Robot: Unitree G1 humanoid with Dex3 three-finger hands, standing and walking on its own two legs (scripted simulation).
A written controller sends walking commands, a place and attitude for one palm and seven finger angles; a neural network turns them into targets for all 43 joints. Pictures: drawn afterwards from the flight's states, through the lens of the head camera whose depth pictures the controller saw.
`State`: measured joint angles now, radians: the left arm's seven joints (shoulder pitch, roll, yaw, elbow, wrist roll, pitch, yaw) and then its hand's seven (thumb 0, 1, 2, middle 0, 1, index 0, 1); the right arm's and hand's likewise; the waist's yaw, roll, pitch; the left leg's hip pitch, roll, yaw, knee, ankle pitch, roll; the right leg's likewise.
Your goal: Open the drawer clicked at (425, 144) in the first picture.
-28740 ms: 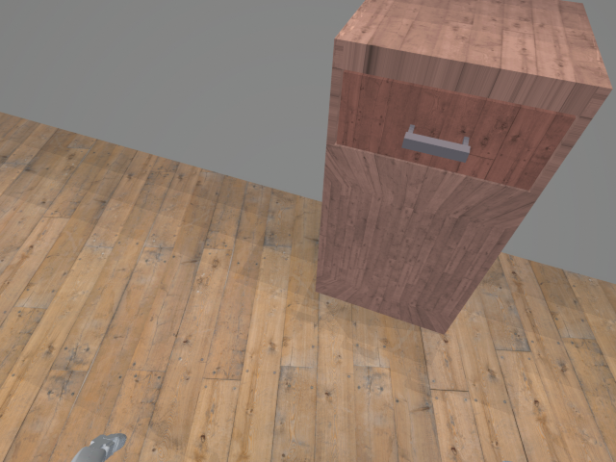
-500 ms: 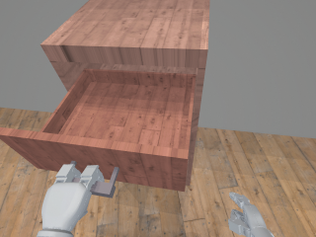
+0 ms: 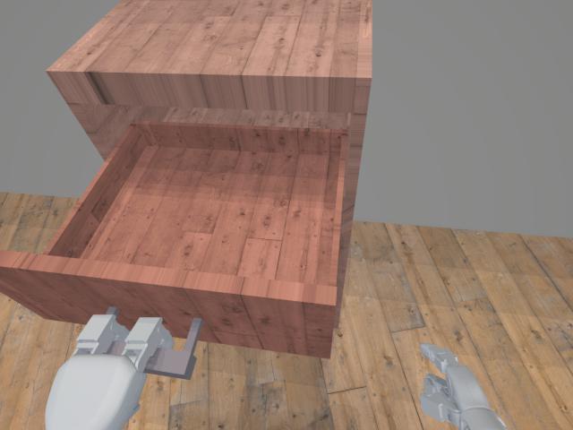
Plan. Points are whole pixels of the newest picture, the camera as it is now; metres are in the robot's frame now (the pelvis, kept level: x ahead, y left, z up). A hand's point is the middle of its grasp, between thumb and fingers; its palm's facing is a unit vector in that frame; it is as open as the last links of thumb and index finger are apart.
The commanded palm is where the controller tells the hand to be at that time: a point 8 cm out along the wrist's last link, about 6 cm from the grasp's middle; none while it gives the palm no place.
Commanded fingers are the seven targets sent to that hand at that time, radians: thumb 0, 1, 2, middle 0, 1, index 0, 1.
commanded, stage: open the thumb to release the handle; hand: left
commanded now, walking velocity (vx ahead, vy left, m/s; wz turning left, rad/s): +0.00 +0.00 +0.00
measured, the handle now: (145, 339) +0.21 +0.20 +0.06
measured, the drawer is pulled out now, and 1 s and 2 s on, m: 0.30 0.28 0.28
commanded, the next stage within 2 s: lift the hand off the handle in 0.44 s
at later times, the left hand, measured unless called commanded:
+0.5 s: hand (131, 387) +0.16 +0.20 +0.05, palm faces +0.03 -0.11 -0.99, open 12.9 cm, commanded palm +0.12 +0.22 +0.10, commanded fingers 0.00 -0.50 0.30 -0.30 -1.20 -0.30 -1.20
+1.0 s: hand (135, 374) +0.18 +0.20 +0.05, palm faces +0.05 -0.12 -0.99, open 13.8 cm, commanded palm +0.15 +0.21 +0.12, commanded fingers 0.00 -0.50 0.30 -0.30 -1.20 -0.30 -1.20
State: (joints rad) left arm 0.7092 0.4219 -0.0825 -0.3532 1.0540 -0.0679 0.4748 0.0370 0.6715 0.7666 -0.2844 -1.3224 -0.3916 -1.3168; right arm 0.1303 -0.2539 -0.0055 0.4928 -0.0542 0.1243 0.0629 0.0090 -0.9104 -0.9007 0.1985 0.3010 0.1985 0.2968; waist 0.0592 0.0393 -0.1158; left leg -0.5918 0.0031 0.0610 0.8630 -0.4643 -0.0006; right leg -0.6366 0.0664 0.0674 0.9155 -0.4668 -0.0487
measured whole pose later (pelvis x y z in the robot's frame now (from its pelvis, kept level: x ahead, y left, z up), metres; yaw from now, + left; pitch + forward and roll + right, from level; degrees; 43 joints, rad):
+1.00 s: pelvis -0.02 +0.00 +0.02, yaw +2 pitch +6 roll +2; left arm 0.42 0.38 -0.16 -0.18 1.04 -0.01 0.37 -0.01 -0.49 0.30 -0.37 -1.23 -0.32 -1.20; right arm 0.09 -0.20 0.01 0.59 -0.03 0.13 -0.01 0.01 -0.91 -0.90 0.20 0.30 0.20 0.30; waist 0.09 0.06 -0.08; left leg -0.48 -0.01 0.02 0.76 -0.39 0.00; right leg -0.51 0.05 0.03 0.80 -0.40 -0.05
